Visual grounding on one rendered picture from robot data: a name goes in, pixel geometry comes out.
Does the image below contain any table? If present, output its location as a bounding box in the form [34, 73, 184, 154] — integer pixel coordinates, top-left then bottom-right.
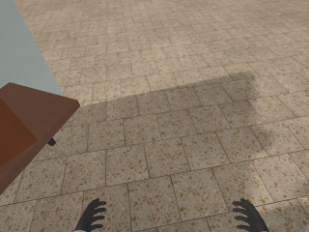
[0, 82, 80, 195]

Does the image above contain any carton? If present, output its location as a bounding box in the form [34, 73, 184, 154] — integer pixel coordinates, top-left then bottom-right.
[0, 98, 38, 167]

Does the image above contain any right robot hand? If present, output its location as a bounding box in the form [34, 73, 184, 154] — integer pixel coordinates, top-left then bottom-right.
[232, 198, 269, 232]

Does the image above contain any left robot hand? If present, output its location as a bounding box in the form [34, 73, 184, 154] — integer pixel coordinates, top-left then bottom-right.
[74, 198, 106, 232]

